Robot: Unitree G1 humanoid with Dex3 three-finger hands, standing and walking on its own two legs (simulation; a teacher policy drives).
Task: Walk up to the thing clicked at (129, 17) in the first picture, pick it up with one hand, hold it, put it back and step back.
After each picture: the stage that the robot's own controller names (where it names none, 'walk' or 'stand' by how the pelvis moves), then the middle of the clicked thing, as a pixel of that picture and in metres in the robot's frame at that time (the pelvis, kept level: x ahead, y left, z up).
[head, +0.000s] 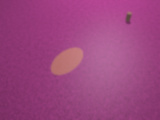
stand; (128, 16) +1.89 -0.63 -0.72
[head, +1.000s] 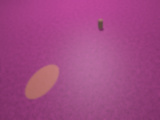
walk; (100, 23) +1.84 -0.10 -0.69
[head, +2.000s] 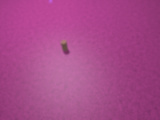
walk; (64, 45) +1.27 +0.27 -0.71
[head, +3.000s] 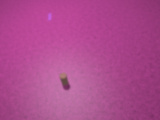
walk; (64, 79) +0.84 +0.26 -0.71
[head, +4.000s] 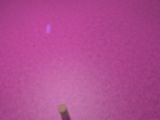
walk; (63, 110) +0.53 +0.24 -0.71
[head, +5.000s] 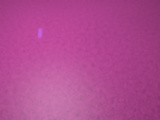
stand; out of the picture +0.41 +0.21 -0.71
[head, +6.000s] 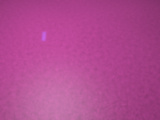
stand; out of the picture +0.41 +0.20 -0.72
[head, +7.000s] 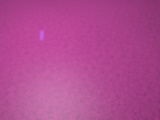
stand; out of the picture +0.41 +0.21 -0.73
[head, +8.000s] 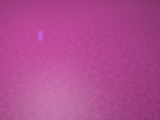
stand; out of the picture +0.39 +0.22 -0.73
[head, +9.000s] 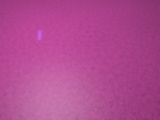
stand; out of the picture +0.39 +0.22 -0.73
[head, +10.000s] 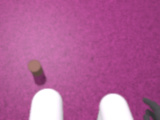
go down; (35, 68) +0.44 +0.25 -0.43
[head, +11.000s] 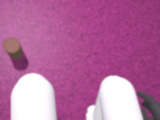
go down; (14, 49) +0.45 +0.29 -0.31
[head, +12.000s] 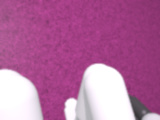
close in; out of the picture +0.42 +0.32 -0.23
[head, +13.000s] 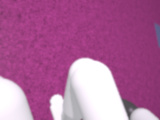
close; out of the picture +0.41 +0.34 -0.22
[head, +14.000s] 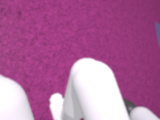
lift; out of the picture +0.39 +0.32 -0.22
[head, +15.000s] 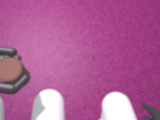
lift; (14, 73) +0.33 +0.23 -0.02
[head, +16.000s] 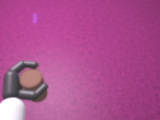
hold; (34, 86) +0.32 +0.18 +0.01
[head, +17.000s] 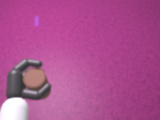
hold; (38, 84) +0.33 +0.17 +0.02
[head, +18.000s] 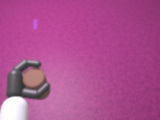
hold; (37, 84) +0.33 +0.17 +0.01
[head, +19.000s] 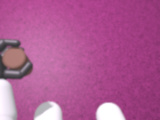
crouch; (19, 63) +0.40 +0.22 -0.06
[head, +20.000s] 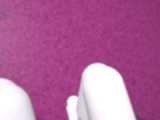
lower; out of the picture +0.42 +0.32 -0.18
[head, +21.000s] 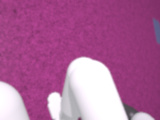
lower; out of the picture +0.40 +0.34 -0.22
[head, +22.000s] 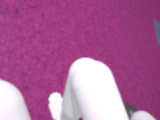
lower; out of the picture +0.40 +0.35 -0.22
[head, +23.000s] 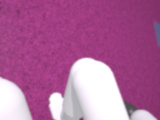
lower; out of the picture +0.40 +0.35 -0.22
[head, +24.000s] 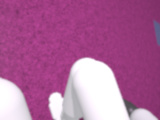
lower; out of the picture +0.39 +0.35 -0.22
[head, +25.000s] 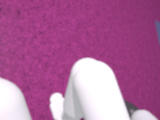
open; out of the picture +0.39 +0.35 -0.22
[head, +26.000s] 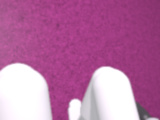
stand; out of the picture +0.41 +0.32 -0.25
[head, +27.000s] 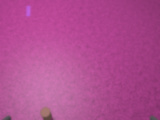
stand; (46, 114) +0.40 +0.22 -0.62
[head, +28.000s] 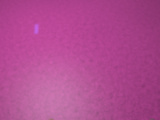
stand; out of the picture +0.40 +0.23 -0.67
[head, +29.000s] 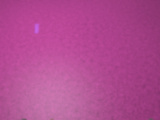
stand; out of the picture +0.39 +0.22 -0.67
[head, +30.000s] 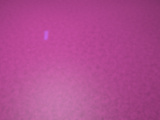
stand; out of the picture +0.42 +0.20 -0.72
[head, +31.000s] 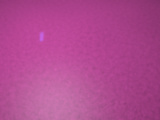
stand; out of the picture +0.40 +0.21 -0.72
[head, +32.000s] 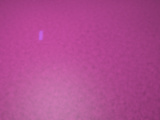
stand; out of the picture +0.38 +0.23 -0.73
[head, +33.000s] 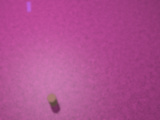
walk; (52, 100) +0.47 +0.23 -0.70
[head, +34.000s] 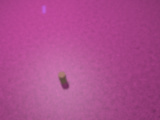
walk; (62, 77) +0.76 +0.27 -0.70
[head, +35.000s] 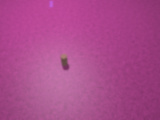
stand; (64, 59) +1.04 +0.22 -0.71
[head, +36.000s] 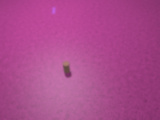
stand; (66, 67) +1.00 +0.20 -0.72
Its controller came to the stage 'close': yes
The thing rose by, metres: 0.72
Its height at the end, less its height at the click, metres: +0.00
